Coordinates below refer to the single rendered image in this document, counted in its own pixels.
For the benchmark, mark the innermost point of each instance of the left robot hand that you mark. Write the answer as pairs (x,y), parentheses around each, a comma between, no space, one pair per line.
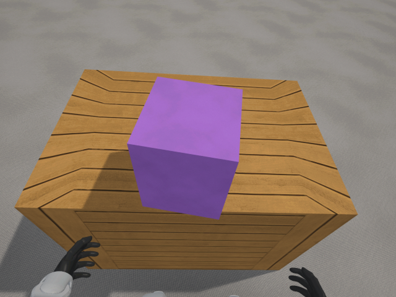
(70,262)

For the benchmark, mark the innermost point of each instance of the right robot hand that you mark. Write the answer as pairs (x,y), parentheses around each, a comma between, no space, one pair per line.
(309,281)

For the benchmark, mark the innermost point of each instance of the pedestal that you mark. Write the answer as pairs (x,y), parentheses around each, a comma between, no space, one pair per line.
(285,197)

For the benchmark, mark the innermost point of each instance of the carton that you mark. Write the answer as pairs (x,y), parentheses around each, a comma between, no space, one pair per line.
(184,147)

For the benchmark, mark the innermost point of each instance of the robot left forearm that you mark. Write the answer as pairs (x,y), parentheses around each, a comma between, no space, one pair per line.
(55,284)

